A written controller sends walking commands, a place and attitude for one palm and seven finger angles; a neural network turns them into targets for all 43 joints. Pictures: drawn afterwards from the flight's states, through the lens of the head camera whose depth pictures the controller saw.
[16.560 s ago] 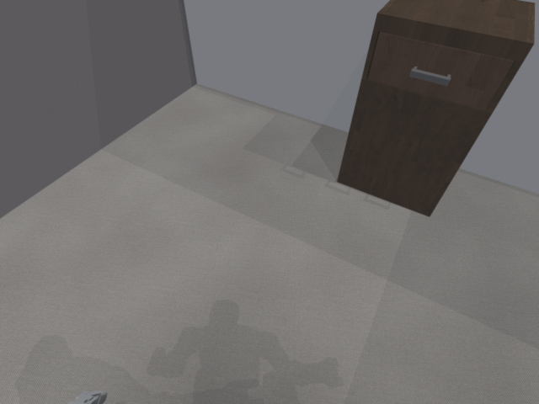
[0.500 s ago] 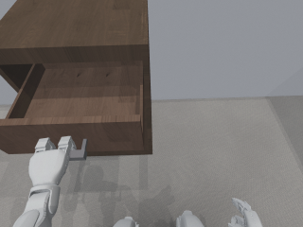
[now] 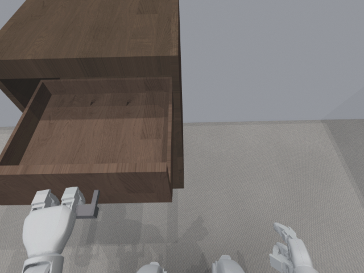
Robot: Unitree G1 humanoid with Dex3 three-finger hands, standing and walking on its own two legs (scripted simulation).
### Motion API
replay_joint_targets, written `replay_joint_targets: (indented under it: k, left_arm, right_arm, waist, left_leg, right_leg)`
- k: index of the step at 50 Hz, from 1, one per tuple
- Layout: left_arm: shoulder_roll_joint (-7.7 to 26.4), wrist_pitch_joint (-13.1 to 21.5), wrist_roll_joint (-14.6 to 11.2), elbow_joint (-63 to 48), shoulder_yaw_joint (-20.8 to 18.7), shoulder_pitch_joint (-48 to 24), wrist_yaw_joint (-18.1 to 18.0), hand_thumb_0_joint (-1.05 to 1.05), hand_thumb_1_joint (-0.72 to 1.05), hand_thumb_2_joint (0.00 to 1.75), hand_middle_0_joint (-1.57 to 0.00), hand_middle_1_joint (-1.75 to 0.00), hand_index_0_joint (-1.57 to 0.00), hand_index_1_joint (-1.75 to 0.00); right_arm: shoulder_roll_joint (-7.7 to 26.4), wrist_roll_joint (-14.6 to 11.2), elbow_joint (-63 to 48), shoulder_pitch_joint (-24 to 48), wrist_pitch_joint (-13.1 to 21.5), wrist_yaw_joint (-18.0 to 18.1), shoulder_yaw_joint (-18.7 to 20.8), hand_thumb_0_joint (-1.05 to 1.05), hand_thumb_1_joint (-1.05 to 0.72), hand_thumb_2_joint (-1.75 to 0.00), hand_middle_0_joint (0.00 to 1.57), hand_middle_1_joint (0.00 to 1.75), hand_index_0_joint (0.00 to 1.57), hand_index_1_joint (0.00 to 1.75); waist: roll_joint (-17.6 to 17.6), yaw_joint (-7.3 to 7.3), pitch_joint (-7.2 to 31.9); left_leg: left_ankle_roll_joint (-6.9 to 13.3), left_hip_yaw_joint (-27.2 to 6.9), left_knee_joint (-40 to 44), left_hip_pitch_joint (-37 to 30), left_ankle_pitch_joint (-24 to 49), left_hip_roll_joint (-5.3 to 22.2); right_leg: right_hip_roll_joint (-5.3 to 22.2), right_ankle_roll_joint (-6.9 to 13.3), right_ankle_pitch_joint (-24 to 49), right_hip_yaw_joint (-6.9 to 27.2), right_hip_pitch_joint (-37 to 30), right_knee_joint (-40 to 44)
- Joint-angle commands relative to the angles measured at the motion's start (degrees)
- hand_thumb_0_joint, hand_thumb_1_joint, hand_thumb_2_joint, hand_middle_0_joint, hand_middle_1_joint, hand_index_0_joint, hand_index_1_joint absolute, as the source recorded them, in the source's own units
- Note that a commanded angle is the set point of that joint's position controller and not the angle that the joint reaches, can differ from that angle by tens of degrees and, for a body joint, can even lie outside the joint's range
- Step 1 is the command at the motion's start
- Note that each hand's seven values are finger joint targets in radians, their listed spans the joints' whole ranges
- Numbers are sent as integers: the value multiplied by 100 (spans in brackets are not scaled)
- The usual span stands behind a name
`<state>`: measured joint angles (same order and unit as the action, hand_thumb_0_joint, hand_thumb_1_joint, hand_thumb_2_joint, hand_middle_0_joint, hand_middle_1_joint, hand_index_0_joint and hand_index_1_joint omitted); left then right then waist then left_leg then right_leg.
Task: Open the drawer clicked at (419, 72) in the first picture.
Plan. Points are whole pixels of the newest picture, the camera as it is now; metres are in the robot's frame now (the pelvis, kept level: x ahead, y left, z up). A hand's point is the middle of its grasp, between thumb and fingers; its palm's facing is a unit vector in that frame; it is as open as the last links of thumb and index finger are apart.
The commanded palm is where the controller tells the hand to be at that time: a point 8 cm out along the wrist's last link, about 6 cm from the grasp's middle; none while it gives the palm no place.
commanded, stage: pull the drawer open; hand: left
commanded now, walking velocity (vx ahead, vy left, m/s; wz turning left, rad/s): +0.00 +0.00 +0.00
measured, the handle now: (67, 203) +0.25 +0.28 -0.01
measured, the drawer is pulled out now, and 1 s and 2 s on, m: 0.27 0.30 0.29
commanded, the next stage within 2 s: open the thumb to release the handle in 0.32 s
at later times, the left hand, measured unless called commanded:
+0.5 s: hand (59, 241) +0.18 +0.28 -0.03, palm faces -0.01 +0.00 -1.00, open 5.5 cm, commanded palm +0.16 +0.27 +0.01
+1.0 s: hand (61, 240) +0.18 +0.27 -0.03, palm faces -0.01 +0.00 -1.00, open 12.6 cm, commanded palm +0.17 +0.27 +0.01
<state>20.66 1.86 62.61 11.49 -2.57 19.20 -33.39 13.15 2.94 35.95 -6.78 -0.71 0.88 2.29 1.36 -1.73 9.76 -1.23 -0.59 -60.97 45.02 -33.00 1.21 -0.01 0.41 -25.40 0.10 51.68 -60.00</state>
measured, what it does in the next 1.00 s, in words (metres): stands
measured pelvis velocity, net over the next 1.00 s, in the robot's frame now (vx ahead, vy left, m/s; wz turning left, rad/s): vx -0.01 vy -0.01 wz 0.02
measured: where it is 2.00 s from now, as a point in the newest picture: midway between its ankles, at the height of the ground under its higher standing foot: outside the picture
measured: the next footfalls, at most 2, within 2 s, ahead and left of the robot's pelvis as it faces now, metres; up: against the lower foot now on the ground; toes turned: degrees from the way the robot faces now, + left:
none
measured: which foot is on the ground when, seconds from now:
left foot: down 0.00-1.00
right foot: down 0.00-1.00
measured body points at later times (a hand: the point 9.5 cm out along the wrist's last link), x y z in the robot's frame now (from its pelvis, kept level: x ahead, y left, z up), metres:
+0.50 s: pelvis +0.00 +0.00 -0.01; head +0.08 -0.01 +0.43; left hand +0.18 +0.27 +0.02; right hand +0.21 -0.23 -0.11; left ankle -0.04 +0.13 -0.66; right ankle +0.03 -0.12 -0.66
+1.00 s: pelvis -0.01 -0.01 +0.00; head +0.06 -0.03 +0.44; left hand +0.18 +0.27 +0.02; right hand +0.19 -0.24 -0.12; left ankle -0.04 +0.13 -0.66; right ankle +0.03 -0.12 -0.66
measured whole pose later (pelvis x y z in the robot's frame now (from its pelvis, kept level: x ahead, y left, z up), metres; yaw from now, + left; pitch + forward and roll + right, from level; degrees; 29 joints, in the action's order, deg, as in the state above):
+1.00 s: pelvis -0.01 -0.01 +0.00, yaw +1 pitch +16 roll +1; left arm 20.8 2.4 62.5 12.4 -2.5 18.1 -33.4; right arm 13.5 3.2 37.4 -6.1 0.4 3.5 1.9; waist 1.3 -3.0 9.0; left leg -2.0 -1.6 -62.3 46.6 -32.1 0.8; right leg 0.4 1.1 -25.1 -0.8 53.0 -61.7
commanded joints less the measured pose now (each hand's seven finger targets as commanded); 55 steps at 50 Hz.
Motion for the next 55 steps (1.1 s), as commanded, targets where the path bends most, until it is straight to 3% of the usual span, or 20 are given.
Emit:
replay_joint_targets:
  k: [1,4,10,13,20,21,22,23,24,27,28,36,40,41,46,47,50,51,52,55]
  left_arm:
    - [669,18,-79,-1022,-410,832,-202,0,90,90,-40,-135,-40,-135]
    - [682,69,-52,-1246,-467,1227,-271,0,90,90,-40,-135,-40,-135]
    - [656,180,-1,-1343,-486,1421,-374,0,90,90,-40,-135,-40,-135]
    - [661,140,-71,-1413,-571,2019,-367,0,90,90,-40,-135,-40,-135]
    - [631,145,-152,-1619,-574,2601,-284,0,90,90,-40,-135,-40,-135]
    - [1054,197,3,-1624,-714,246,-375,0,90,90,-40,-135,-40,-135]
    - [1132,282,66,-1533,-994,159,-453,0,83,87,-40,-134,-40,-134]
    - [999,281,109,-1257,-953,660,-528,0,76,84,-39,-134,-39,-134]
    - [792,242,64,-1059,-812,908,-517,0,69,81,-38,-133,-38,-133]
    - [955,113,-9,-1295,-857,693,-557,0,48,72,-37,-130,-37,-130]
    - [799,28,-7,-1240,-694,802,-541,0,41,69,-36,-130,-36,-130]
    - [798,-249,-41,-950,-403,40,-300,0,-15,45,-32,-124,-32,-124]
    - [848,-139,-13,-968,-369,-157,-207,0,-43,33,-30,-121,-30,-121]
    - [923,-131,-26,-811,-487,-2,-179,0,-50,30,-30,-120,-30,-120]
    - [931,43,-42,-732,-452,-362,-119,0,-50,30,-30,-120,-30,-120]
    - [1128,69,-39,-723,-630,-464,-125,0,-50,30,-30,-120,-30,-120]
    - [1149,125,-37,-549,-637,-616,-120,0,-50,30,-30,-120,-30,-120]
    - [902,136,-79,-822,-440,-349,-110,0,-50,30,-30,-120,-30,-120]
    - [1025,118,-93,-853,-541,-316,-132,0,-50,30,-30,-120,-30,-120]
    - [965,131,-112,-760,-499,-467,-141,0,-50,30,-30,-120,-30,-120]
  right_arm:
    - [704,33,-870,357,283,54,239,0,-90,-90,20,30,20,30]
    - [691,67,-924,410,275,25,240,0,-90,-90,20,30,20,30]
    - [687,114,-940,480,273,-1,235,0,-90,-90,20,30,20,30]
    - [664,113,-996,491,247,-24,231,0,-90,-90,20,30,20,30]
    - [628,94,-1069,551,167,-75,211,0,-90,-90,20,30,20,30]
    - [773,116,-830,545,156,23,212,0,-90,-90,20,30,20,30]
    - [728,172,-801,473,202,117,255,0,-90,-90,20,30,20,30]
    - [712,189,-832,511,250,117,244,0,-90,-90,20,30,20,30]
    - [678,152,-799,421,275,98,278,0,-90,-90,20,30,20,30]
    - [748,117,-786,411,289,101,304,0,-90,-90,20,30,20,30]
    - [723,103,-796,426,270,103,289,0,-90,-90,20,30,20,30]
    - [720,42,-711,483,276,258,213,0,-90,-90,20,30,20,30]
    - [708,54,-704,510,325,297,184,0,-90,-90,20,30,20,30]
    - [705,46,-678,475,319,307,188,0,-90,-90,20,30,20,30]
    - [691,36,-670,478,383,335,181,0,-90,-90,20,30,20,30]
    - [728,38,-652,504,379,351,179,0,-90,-90,20,30,20,30]
    - [703,34,-617,475,411,383,189,0,-90,-90,20,30,20,30]
    - [675,31,-711,463,449,361,217,0,-90,-90,20,30,20,30]
    - [703,17,-700,485,458,355,215,0,-90,-90,20,30,20,30]
    - [704,22,-645,468,474,365,208,0,-90,-90,20,30,20,30]
  waist:
    - [-166,-143,1186]
    - [3,-222,1281]
    - [-82,-198,1061]
    - [-71,-315,1317]
    - [-105,-371,1190]
    - [-235,177,931]
    - [-197,-3,932]
    - [-76,-131,1099]
    - [-34,-134,1179]
    - [139,-135,1541]
    - [88,-135,1586]
    - [-351,1,1117]
    - [-82,-29,1092]
    - [-239,-78,1053]
    - [-210,-13,959]
    - [-55,-73,997]
    - [-312,-44,1079]
    - [-150,-104,1289]
    - [-23,-94,1322]
    - [-296,-28,1204]
  left_leg:
    - [195,169,785,-442,2129,-287]
    - [187,186,741,-528,2320,-277]
    - [197,149,637,-354,2043,-288]
    - [190,174,620,-426,2306,-291]
    - [188,142,635,-399,2657,-252]
    - [199,74,394,-200,2118,-237]
    - [200,84,414,-64,1927,-255]
    - [202,140,414,-131,1853,-282]
    - [192,149,441,-236,1941,-283]
    - [153,121,484,-450,2275,-287]
    - [150,138,493,-502,2318,-282]
    - [213,140,734,-318,1589,-281]
    - [217,180,776,-373,1501,-298]
    - [221,179,778,-305,1437,-307]
    - [239,201,723,-119,1174,-330]
    - [235,188,733,-124,1196,-331]
    - [254,229,638,28,1087,-351]
    - [249,232,707,-140,1193,-364]
    - [238,217,735,-236,1272,-353]
    - [248,222,676,-96,1241,-358]
  right_leg:
    - [-123,225,1765,-173,-1431,688]
    - [-124,249,1881,-162,-1413,599]
    - [-127,247,1570,-150,-1123,529]
    - [-128,258,1834,-120,-1336,485]
    - [-137,260,2151,-83,-1430,444]
    - [-104,194,1845,-41,-789,430]
    - [-113,199,1576,-115,-818,376]
    - [-118,212,1450,-90,-811,368]
    - [-121,229,1506,-157,-866,383]
    - [-131,243,1738,-167,-1056,354]
    - [-126,224,1737,-177,-1062,374]
    - [-87,166,1157,-175,-1159,762]
    - [-70,174,1016,-147,-1106,800]
    - [-80,175,948,-145,-1170,822]
    - [-34,148,705,-48,-1112,891]
    - [-46,178,668,-31,-1097,854]
    - [-19,125,594,59,-1127,886]
    - [-25,150,738,59,-1325,909]
    - [-35,175,795,18,-1299,877]
    - [-25,131,818,37,-1256,888]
